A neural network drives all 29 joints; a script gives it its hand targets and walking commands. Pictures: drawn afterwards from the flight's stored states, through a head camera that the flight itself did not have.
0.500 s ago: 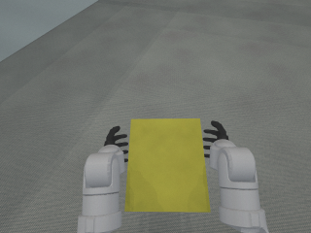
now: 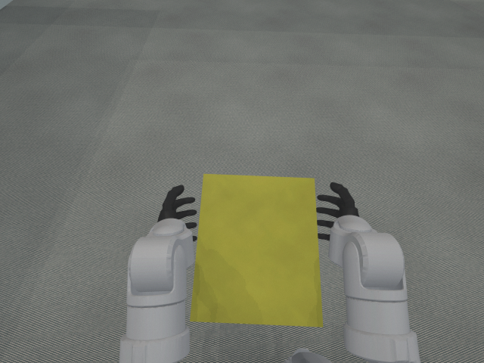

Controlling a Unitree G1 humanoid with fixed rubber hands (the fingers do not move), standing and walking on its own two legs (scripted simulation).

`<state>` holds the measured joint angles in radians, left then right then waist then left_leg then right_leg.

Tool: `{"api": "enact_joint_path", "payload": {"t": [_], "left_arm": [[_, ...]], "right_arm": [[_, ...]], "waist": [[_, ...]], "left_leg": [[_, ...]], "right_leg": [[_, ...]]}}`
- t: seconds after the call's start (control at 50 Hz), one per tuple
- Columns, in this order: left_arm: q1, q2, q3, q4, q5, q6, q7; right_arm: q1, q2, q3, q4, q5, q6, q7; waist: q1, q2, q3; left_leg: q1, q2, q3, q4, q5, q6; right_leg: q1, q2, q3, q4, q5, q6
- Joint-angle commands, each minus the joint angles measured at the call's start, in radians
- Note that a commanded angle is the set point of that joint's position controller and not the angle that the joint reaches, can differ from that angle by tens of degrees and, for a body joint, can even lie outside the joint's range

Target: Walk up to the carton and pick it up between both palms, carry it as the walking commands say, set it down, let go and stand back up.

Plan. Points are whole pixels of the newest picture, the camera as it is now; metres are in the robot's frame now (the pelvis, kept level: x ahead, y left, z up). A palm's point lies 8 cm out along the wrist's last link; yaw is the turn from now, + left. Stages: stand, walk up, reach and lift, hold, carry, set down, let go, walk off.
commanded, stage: carry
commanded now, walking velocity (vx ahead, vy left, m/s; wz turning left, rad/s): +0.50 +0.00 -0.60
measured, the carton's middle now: (254, 251) +0.32 -0.01 -0.02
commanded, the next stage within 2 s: none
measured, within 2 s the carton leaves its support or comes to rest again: neither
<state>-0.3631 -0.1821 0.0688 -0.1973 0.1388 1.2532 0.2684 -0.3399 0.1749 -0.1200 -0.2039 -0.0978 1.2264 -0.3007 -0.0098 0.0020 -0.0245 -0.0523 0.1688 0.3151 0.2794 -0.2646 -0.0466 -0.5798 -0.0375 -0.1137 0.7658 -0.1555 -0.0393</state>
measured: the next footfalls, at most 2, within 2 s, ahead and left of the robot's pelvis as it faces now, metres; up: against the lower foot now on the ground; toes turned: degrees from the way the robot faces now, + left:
right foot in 0.16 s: +0.27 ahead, -0.13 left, +0.00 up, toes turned -11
left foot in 0.56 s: +0.56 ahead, -0.01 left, +0.00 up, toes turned -11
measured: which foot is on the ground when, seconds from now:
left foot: down 0.00-0.16, up 0.18-0.54, down 0.56-0.98, up 1.00-1.00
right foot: up 0.00-0.14, down 0.16-0.58, up 0.60-0.96, down 0.98-1.00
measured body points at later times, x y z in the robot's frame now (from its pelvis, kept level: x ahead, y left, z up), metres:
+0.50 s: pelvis +0.32 -0.08 -0.01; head +0.37 -0.09 +0.43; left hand +0.66 -0.02 +0.05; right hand +0.59 -0.29 +0.05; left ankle +0.47 +0.03 -0.72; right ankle +0.23 -0.12 -0.75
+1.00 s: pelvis +0.62 -0.23 -0.03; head +0.63 -0.22 +0.42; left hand +0.95 -0.28 +0.05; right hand +0.81 -0.51 +0.05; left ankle +0.53 -0.01 -0.73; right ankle +0.65 -0.34 -0.76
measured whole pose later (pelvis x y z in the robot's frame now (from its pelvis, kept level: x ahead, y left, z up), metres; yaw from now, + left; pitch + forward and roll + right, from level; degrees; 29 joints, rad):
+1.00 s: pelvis +0.62 -0.23 -0.03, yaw -32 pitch +3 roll -3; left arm -0.38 -0.19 0.10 -0.13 0.13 1.23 0.28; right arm -0.37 0.18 -0.15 -0.14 -0.13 1.22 -0.29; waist 0.01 0.03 -0.07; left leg -0.04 0.28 0.29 0.66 -0.47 -0.15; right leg -0.45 0.05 -0.18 0.51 -0.11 -0.10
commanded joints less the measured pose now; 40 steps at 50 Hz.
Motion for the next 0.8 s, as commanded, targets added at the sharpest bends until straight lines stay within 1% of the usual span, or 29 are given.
{"api": "enact_joint_path", "payload": {"t": [0.0,0.02,0.04,0.08,0.1,0.12,0.14,0.16,0.18,0.2,0.22,0.24,0.26,0.3,0.32,0.36,0.4,0.48,0.5,0.52,0.54,0.56,0.58,0.6,0.62,0.64,0.68,0.7,0.78], "left_arm": [[-0.466,-1.059,-0.648,-0.065,-0.445,-0.035,-0.356],[-0.468,-1.056,-0.652,-0.061,-0.448,-0.032,-0.358],[-0.468,-1.055,-0.656,-0.055,-0.451,-0.028,-0.359],[-0.458,-1.051,-0.656,-0.038,-0.455,-0.023,-0.364],[-0.467,-1.057,-0.654,-0.031,-0.456,-0.022,-0.368],[-0.459,-1.067,-0.646,-0.022,-0.458,-0.021,-0.372],[-0.456,-1.077,-0.633,-0.023,-0.457,-0.022,-0.377],[-0.402,-1.071,-0.605,0.033,-0.428,-0.024,-0.380],[-0.418,-1.092,-0.639,0.008,-0.460,-0.031,-0.383],[-0.421,-1.112,-0.630,0.007,-0.455,-0.040,-0.383],[-0.434,-1.120,-0.622,-0.012,-0.449,-0.053,-0.382],[-0.464,-1.122,-0.620,-0.041,-0.455,-0.067,-0.381],[-0.488,-1.133,-0.630,-0.060,-0.470,-0.078,-0.380],[-0.489,-1.125,-0.646,-0.111,-0.484,-0.096,-0.381],[-0.478,-1.113,-0.652,-0.131,-0.486,-0.100,-0.382],[-0.439,-1.087,-0.653,-0.151,-0.480,-0.099,-0.383],[-0.405,-1.066,-0.649,-0.147,-0.470,-0.088,-0.385],[-0.379,-1.031,-0.643,-0.125,-0.448,-0.061,-0.388],[-0.370,-1.023,-0.642,-0.117,-0.443,-0.055,-0.388],[-0.363,-1.016,-0.639,-0.104,-0.438,-0.050,-0.386],[-0.369,-1.009,-0.636,-0.086,-0.434,-0.046,-0.386],[-0.376,-1.010,-0.636,-0.064,-0.436,-0.042,-0.392],[-0.449,-1.006,-0.648,-0.085,-0.462,-0.038,-0.401],[-0.453,-1.007,-0.627,-0.023,-0.450,-0.031,-0.403],[-0.471,-1.020,-0.633,-0.028,-0.467,-0.036,-0.404],[-0.504,-1.031,-0.629,-0.042,-0.473,-0.042,-0.405],[-0.504,-1.055,-0.614,-0.023,-0.474,-0.042,-0.398],[-0.519,-1.057,-0.615,-0.028,-0.479,-0.045,-0.393],[-0.509,-1.049,-0.602,-0.020,-0.469,-0.052,-0.375]], "right_arm": [[-0.429,1.009,0.611,-0.041,0.427,0.003,0.474],[-0.426,1.004,0.608,-0.041,0.423,0.005,0.474],[-0.423,0.998,0.606,-0.042,0.419,0.007,0.474],[-0.423,0.983,0.595,-0.040,0.411,0.011,0.473],[-0.411,0.979,0.590,-0.029,0.404,0.014,0.473],[-0.415,0.977,0.586,-0.019,0.402,0.016,0.472],[-0.452,0.982,0.585,-0.019,0.406,0.013,0.472],[-0.456,0.985,0.606,-0.028,0.397,0.020,0.473],[-0.450,1.000,0.613,-0.012,0.395,0.012,0.472],[-0.476,1.007,0.621,-0.027,0.407,0.002,0.476],[-0.514,1.021,0.630,-0.049,0.434,-0.011,0.478],[-0.532,1.041,0.636,-0.065,0.452,-0.023,0.476],[-0.539,1.049,0.632,-0.076,0.458,-0.035,0.472],[-0.499,1.051,0.634,-0.088,0.447,-0.051,0.460],[-0.481,1.050,0.639,-0.097,0.443,-0.057,0.454],[-0.452,1.041,0.649,-0.120,0.437,-0.061,0.443],[-0.426,1.031,0.654,-0.127,0.432,-0.056,0.436],[-0.399,1.019,0.657,-0.096,0.430,-0.030,0.435],[-0.393,1.016,0.656,-0.081,0.431,-0.022,0.437],[-0.384,1.014,0.652,-0.060,0.431,-0.015,0.440],[-0.372,1.016,0.648,-0.032,0.429,-0.012,0.442],[-0.379,0.995,0.638,-0.010,0.422,-0.011,0.443],[-0.387,1.001,0.621,0.027,0.414,-0.020,0.443],[-0.416,1.005,0.615,0.037,0.402,-0.014,0.443],[-0.407,1.025,0.614,0.049,0.397,-0.018,0.444],[-0.445,1.051,0.627,0.029,0.412,-0.023,0.445],[-0.475,1.065,0.624,0.020,0.434,-0.022,0.449],[-0.494,1.059,0.616,0.018,0.442,-0.022,0.450],[-0.500,1.042,0.606,0.018,0.438,-0.013,0.454]], "waist": [[-0.010,0.206,-0.226],[-0.011,0.214,-0.220],[-0.009,0.220,-0.229],[-0.003,0.242,-0.273],[-0.001,0.241,-0.309],[0.021,0.208,-0.365],[0.046,0.089,-0.375],[0.024,-0.289,-0.476],[0.022,-0.184,-0.545],[0.024,-0.090,-0.534],[0.026,-0.020,-0.488],[0.021,0.005,-0.462],[0.016,-0.006,-0.458],[0.017,-0.063,-0.437],[0.020,-0.086,-0.434],[0.024,-0.109,-0.427],[0.024,-0.105,-0.413],[0.024,-0.116,-0.362],[0.023,-0.116,-0.356],[0.014,-0.095,-0.375],[-0.017,-0.052,-0.443],[-0.025,0.125,-0.541],[-0.017,0.418,-0.536],[-0.012,0.271,-0.497],[-0.017,0.138,-0.445],[-0.020,0.069,-0.393],[-0.011,0.086,-0.333],[-0.009,0.121,-0.313],[-0.006,0.156,-0.273]], "left_leg": [[0.226,0.194,-0.038,-0.037,0.533,0.051],[0.235,0.200,-0.013,-0.017,0.595,0.033],[0.247,0.199,0.015,0.032,0.713,0.013],[0.266,0.186,0.052,0.201,0.904,-0.027],[0.229,0.169,0.072,0.328,0.917,-0.053],[0.104,0.132,0.084,0.518,0.808,-0.080],[-0.148,0.090,0.021,0.752,0.371,-0.088],[-0.565,-0.097,-0.089,1.026,-0.294,-0.109],[-0.744,-0.073,-0.252,1.114,-0.357,-0.073],[-0.762,-0.036,-0.323,1.084,-0.292,-0.054],[-0.741,0.011,-0.343,1.008,-0.222,-0.059],[-0.690,0.037,-0.348,0.914,-0.179,-0.072],[-0.623,0.040,-0.340,0.807,-0.161,-0.084],[-0.565,-0.006,-0.299,0.672,-0.168,-0.088],[-0.557,-0.026,-0.283,0.625,-0.126,-0.081],[-0.556,-0.056,-0.257,0.557,-0.014,-0.068],[-0.530,-0.077,-0.240,0.491,0.070,-0.058],[-0.413,-0.136,-0.195,0.310,0.131,-0.038],[-0.340,-0.156,-0.180,0.237,0.133,-0.034],[-0.212,-0.171,-0.148,0.137,0.153,-0.031],[0.029,-0.109,-0.169,0.050,0.235,-0.006],[0.231,0.154,-0.500,0.029,0.095,0.079],[0.368,0.367,-0.875,-0.028,0.199,0.211],[0.310,0.359,-0.795,0.012,0.251,0.231],[0.248,0.323,-0.680,0.010,0.280,0.219],[0.200,0.291,-0.570,-0.016,0.236,0.190],[0.145,0.236,-0.406,-0.060,0.116,0.128],[0.124,0.228,-0.362,-0.082,0.103,0.120],[0.141,0.191,-0.175,-0.074,0.289,0.095]], "right_leg": [[-0.002,0.021,-0.069,-0.166,0.069,-0.009],[0.023,0.028,-0.082,-0.211,0.086,-0.016],[0.064,0.048,-0.100,-0.246,0.092,-0.023],[0.171,0.121,-0.161,-0.305,0.086,-0.030],[0.279,0.154,-0.179,-0.355,0.092,-0.041],[0.474,0.156,-0.147,-0.392,0.096,-0.070],[0.652,0.033,0.059,-0.379,0.081,-0.110],[0.930,-0.226,0.615,-0.452,0.115,-0.277],[1.080,-0.288,0.634,-0.419,0.231,-0.305],[1.048,-0.264,0.567,-0.386,0.344,-0.292],[0.942,-0.237,0.481,-0.383,0.432,-0.270],[0.836,-0.219,0.419,-0.403,0.428,-0.246],[0.765,-0.192,0.361,-0.433,0.341,-0.225],[0.718,-0.170,0.333,-0.468,0.247,-0.220],[0.718,-0.164,0.329,-0.476,0.253,-0.215],[0.732,-0.150,0.311,-0.467,0.358,-0.199],[0.720,-0.119,0.274,-0.424,0.484,-0.174],[0.654,-0.063,0.238,-0.352,0.608,-0.139],[0.624,-0.039,0.219,-0.309,0.633,-0.125],[0.577,0.001,0.176,-0.202,0.655,-0.105],[0.436,0.038,0.124,-0.020,0.564,-0.070],[0.244,0.097,0.088,0.218,0.291,-0.042],[-0.047,0.194,0.051,0.428,-0.337,-0.023],[-0.070,0.085,0.149,0.523,-0.328,-0.023],[-0.079,0.036,0.169,0.505,-0.264,-0.014],[-0.095,-0.007,0.165,0.423,-0.214,-0.006],[-0.048,-0.027,0.128,0.236,-0.180,0.014],[-0.026,-0.021,0.102,0.172,-0.171,0.020],[0.028,0.008,0.009,-0.054,-0.079,0.022]]}}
